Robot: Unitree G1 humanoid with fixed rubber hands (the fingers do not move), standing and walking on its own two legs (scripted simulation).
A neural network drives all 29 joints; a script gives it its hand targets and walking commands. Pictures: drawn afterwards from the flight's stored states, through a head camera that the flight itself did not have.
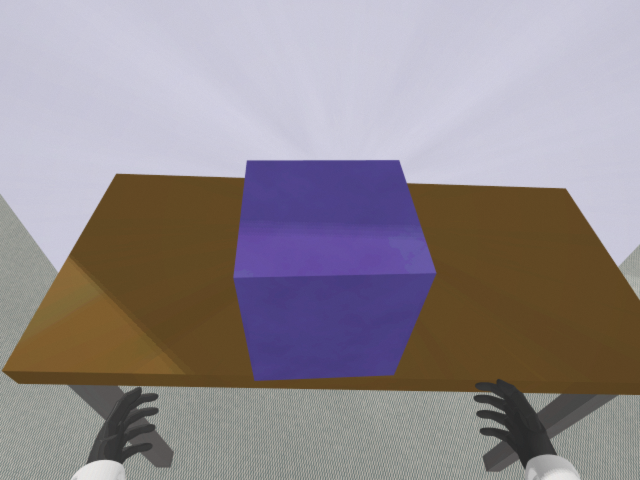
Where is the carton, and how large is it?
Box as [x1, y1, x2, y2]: [233, 160, 435, 380]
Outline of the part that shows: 247,160 233,278 254,380 393,374 435,275 435,270 399,161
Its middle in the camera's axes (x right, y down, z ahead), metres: +0.01 +0.04 +0.56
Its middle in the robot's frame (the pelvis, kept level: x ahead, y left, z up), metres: +0.39 +0.02 +0.03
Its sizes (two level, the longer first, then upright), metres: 0.210 0.200 0.250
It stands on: a table, 0.69 m high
